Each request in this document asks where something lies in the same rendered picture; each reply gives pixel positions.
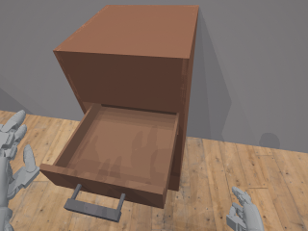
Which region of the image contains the right robot hand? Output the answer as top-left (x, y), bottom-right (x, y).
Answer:
top-left (226, 186), bottom-right (265, 231)

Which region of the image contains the cabinet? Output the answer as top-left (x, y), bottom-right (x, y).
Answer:
top-left (53, 5), bottom-right (199, 192)

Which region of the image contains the left robot hand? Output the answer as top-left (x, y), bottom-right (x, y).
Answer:
top-left (0, 110), bottom-right (40, 207)

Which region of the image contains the handle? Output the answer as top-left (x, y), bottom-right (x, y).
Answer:
top-left (64, 184), bottom-right (126, 223)

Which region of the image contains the robot left forearm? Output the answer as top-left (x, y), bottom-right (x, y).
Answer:
top-left (0, 207), bottom-right (14, 231)

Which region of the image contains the drawer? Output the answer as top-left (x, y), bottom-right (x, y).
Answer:
top-left (39, 103), bottom-right (180, 209)

